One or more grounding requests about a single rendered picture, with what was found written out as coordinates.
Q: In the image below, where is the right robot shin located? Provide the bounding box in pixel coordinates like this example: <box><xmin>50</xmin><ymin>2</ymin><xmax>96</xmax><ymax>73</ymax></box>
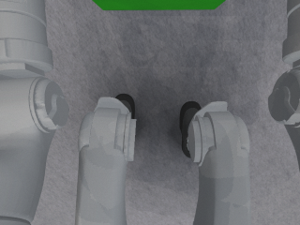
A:
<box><xmin>187</xmin><ymin>101</ymin><xmax>250</xmax><ymax>153</ymax></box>

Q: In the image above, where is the left robot forearm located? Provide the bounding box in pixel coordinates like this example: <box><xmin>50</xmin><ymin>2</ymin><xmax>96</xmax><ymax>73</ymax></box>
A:
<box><xmin>0</xmin><ymin>0</ymin><xmax>53</xmax><ymax>80</ymax></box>

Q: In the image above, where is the left robot upper arm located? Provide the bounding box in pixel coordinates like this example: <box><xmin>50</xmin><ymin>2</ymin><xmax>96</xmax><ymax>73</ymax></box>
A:
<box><xmin>0</xmin><ymin>76</ymin><xmax>69</xmax><ymax>225</ymax></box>

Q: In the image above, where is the carton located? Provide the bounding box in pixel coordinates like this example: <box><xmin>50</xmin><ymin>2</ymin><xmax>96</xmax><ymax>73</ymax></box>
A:
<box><xmin>92</xmin><ymin>0</ymin><xmax>226</xmax><ymax>10</ymax></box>

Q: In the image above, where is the right robot upper arm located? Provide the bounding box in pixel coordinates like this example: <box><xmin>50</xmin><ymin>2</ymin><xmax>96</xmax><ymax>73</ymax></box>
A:
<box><xmin>268</xmin><ymin>67</ymin><xmax>300</xmax><ymax>172</ymax></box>

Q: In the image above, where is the left robot thigh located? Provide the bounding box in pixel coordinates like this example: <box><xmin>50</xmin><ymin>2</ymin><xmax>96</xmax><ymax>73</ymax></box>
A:
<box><xmin>75</xmin><ymin>107</ymin><xmax>137</xmax><ymax>225</ymax></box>

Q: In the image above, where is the right robot forearm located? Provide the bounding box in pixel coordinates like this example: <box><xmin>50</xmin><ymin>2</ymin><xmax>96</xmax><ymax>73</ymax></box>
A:
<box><xmin>282</xmin><ymin>0</ymin><xmax>300</xmax><ymax>68</ymax></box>

